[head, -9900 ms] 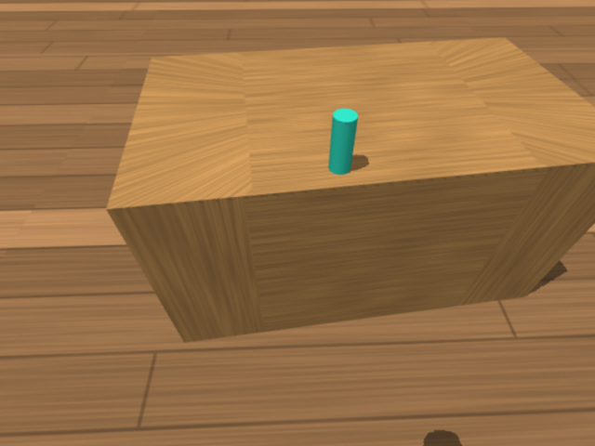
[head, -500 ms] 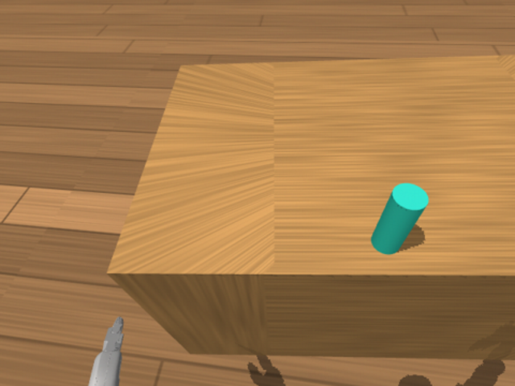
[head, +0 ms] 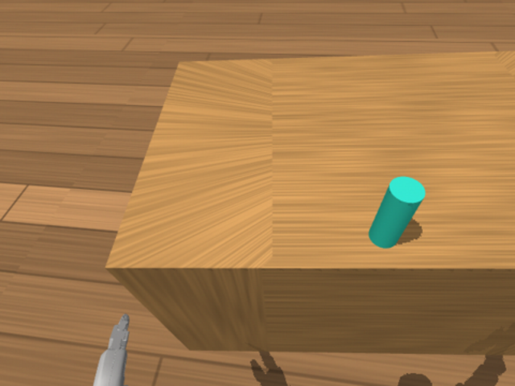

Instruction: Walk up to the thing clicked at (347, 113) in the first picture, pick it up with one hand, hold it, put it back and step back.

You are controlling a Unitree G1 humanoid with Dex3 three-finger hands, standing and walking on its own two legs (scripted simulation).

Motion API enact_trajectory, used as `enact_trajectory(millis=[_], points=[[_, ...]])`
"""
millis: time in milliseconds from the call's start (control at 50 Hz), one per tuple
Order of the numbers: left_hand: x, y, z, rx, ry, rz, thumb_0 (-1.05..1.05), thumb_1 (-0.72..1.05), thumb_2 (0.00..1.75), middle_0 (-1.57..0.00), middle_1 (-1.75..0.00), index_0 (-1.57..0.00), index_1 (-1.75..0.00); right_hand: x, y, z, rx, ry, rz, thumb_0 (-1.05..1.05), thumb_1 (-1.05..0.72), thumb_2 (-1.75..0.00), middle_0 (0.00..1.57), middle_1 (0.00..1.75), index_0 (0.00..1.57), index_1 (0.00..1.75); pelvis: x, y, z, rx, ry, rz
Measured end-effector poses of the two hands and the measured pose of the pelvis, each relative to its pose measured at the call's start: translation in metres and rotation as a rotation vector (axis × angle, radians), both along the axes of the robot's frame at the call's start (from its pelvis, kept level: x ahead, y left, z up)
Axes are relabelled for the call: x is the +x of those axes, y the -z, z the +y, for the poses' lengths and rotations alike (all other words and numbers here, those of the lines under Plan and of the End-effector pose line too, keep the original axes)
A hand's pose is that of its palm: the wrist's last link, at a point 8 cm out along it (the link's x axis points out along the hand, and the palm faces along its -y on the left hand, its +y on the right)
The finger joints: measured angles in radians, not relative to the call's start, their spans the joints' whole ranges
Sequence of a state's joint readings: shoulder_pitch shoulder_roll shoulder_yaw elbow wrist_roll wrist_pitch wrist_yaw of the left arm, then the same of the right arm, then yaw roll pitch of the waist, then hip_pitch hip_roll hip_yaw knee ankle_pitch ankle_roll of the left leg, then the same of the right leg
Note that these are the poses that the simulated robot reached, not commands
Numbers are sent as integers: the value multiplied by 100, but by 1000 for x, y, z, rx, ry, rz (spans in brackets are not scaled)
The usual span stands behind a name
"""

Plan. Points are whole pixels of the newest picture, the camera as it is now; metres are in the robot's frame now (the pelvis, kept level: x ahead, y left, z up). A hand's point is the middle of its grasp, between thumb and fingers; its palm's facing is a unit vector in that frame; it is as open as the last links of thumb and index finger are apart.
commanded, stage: go down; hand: right
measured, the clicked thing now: (393, 215) +0.40 -0.21 +0.02
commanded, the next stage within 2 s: approach in 0.64 s
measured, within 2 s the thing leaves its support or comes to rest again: neither
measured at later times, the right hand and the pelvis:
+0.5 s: hand out of the picture +0.31 -0.40 +0.12, palm faces +0.22 +0.98 -0.01, open 17.6 cm; pelvis +0.00 +0.00 +0.00, yaw +0 degrees
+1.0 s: hand out of the picture +0.32 -0.37 +0.10, palm faces +0.17 +0.99 +0.01, open 17.7 cm; pelvis +0.00 +0.00 -0.01, yaw +0 degrees
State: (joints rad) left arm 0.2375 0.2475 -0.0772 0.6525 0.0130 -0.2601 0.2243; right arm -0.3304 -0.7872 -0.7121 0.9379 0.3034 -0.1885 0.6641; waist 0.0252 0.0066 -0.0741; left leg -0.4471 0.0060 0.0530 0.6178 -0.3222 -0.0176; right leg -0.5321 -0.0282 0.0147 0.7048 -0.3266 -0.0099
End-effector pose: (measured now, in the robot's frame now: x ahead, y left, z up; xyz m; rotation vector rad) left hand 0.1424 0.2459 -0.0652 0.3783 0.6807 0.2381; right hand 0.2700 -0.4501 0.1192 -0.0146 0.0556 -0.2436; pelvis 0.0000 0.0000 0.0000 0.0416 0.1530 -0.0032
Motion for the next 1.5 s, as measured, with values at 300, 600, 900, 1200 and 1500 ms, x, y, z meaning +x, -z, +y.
enact_trajectory(millis=[300,600,900,1200,1500], points=[[-10,-2,4,12,-10,-11,-1,-54,6,-6,-5,-6,-5,-3,4,-1,15,-4,20,-2,59,-8,3,6,4,6,-3,1,-1,-1,-5,-2],[-3,-6,0,7,-6,-48,-1,-53,5,-6,-5,-6,-5,7,-4,2,10,-13,-6,-2,58,-9,3,6,4,6,1,1,0,-1,-4,-1],[3,-4,3,13,8,-43,-1,-54,5,-6,-5,-6,-5,13,-3,11,12,-39,-17,-2,59,-7,3,5,4,5,1,3,2,-2,-2,1],[-13,-11,15,38,11,-82,-1,-52,4,-7,-6,-7,-5,59,99,90,98,-113,63,-2,61,-8,1,6,3,6,-8,19,6,-8,-22,66],[-26,-5,16,27,-17,-105,-1,-54,5,-7,-6,-7,-5,91,122,146,80,-105,8,-2,58,-8,1,5,3,6,-17,42,-1,5,-43,116]])
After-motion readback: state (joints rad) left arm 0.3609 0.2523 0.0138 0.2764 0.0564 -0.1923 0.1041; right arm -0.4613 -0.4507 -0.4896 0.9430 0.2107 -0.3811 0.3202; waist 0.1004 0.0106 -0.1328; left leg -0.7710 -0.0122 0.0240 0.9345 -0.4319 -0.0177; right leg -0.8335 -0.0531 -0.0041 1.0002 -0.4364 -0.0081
